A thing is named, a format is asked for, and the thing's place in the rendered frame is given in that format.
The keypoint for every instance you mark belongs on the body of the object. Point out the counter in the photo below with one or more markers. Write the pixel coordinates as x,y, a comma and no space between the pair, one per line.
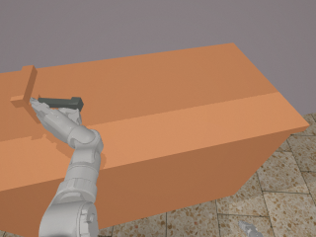
179,128

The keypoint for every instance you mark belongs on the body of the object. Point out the robot left upper arm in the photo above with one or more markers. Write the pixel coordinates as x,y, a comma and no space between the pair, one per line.
70,219

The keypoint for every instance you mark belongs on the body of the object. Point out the right robot hand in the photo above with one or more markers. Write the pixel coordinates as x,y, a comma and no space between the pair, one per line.
249,229

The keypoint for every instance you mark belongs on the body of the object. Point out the left robot forearm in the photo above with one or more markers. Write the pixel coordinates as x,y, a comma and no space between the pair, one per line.
83,170

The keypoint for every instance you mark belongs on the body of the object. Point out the left robot hand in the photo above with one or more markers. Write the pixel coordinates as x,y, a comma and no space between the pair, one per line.
60,122

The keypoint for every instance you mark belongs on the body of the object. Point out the tap lever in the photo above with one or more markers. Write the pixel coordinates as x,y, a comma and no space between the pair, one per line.
74,103

